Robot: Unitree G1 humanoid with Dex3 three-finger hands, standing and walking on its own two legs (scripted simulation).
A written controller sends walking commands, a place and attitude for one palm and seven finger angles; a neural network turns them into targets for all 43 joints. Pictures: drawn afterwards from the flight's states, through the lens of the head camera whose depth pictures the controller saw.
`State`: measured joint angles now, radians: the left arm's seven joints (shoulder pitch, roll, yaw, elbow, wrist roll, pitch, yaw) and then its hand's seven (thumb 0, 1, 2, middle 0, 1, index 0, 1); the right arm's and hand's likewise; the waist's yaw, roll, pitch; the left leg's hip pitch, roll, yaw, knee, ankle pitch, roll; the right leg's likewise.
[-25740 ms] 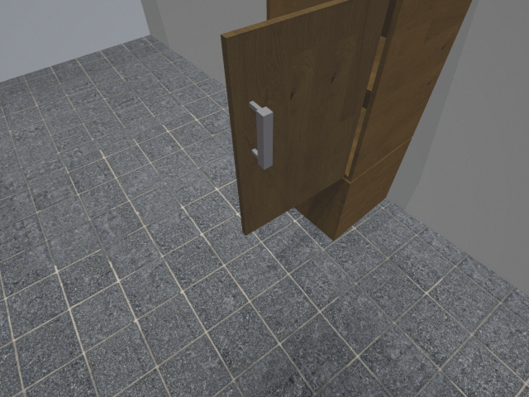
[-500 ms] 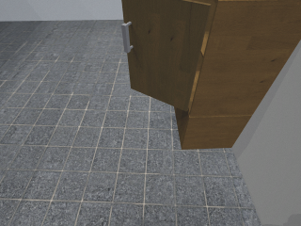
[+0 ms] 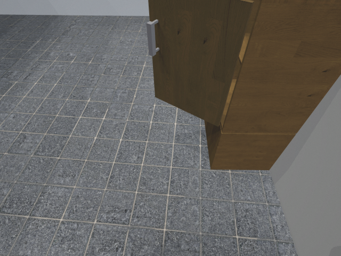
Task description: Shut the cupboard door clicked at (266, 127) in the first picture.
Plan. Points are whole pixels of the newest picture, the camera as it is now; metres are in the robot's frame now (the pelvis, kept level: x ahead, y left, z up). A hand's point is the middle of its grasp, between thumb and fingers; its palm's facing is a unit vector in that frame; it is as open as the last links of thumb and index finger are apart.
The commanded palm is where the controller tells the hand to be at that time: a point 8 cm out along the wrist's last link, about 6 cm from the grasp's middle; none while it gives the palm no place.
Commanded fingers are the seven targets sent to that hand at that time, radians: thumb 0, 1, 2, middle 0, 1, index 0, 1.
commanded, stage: walk to a spot facing it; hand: left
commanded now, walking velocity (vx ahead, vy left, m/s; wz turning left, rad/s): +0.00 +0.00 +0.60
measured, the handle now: (154, 37) +0.96 +0.12 +0.04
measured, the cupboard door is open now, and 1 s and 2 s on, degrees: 56 56 56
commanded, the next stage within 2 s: none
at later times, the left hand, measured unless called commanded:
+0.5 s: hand out of the picture +0.01 +0.23 -0.16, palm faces +0.31 -0.91 -0.29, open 7.4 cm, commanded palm none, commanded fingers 0.00 0.90 0.90 -0.20 -0.30 -0.20 -0.30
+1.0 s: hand out of the picture -0.11 +0.20 -0.18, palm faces +0.62 -0.74 -0.25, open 7.4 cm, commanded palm none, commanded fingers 0.00 0.90 0.90 -0.20 -0.30 -0.20 -0.30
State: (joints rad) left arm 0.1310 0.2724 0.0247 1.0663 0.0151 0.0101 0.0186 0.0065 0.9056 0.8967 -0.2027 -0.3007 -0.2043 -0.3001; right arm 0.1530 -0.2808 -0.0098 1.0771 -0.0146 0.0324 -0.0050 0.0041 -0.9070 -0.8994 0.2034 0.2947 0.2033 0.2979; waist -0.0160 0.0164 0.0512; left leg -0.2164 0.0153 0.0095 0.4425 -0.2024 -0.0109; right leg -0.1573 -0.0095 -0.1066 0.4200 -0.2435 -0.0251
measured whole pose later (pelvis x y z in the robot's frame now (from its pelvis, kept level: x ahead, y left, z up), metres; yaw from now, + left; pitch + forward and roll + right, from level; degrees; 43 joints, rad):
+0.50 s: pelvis -0.01 -0.01 -0.01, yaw +18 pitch +2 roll -1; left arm 0.16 0.23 0.07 0.89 0.02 0.05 0.02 0.01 0.91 0.90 -0.20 -0.30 -0.20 -0.30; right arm 0.23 -0.20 -0.06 0.96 -0.03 0.06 0.00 0.00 -0.90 -0.90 0.21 0.30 0.21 0.30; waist -0.03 0.04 0.09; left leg -0.37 -0.04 -0.13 0.49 -0.14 0.00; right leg -0.34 -0.01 0.00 0.71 -0.40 0.05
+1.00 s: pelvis -0.01 -0.01 -0.01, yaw +38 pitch +0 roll +1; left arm 0.24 0.27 0.09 0.91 0.03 0.06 -0.01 0.01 0.91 0.90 -0.20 -0.30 -0.20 -0.30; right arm 0.18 -0.22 -0.04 0.87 -0.03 0.01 0.02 0.00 -0.91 -0.90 0.20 0.29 0.20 0.30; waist 0.01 -0.05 0.09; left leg -0.29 0.00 0.02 0.59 -0.31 0.00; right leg -0.44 -0.11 -0.08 1.06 -0.48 0.05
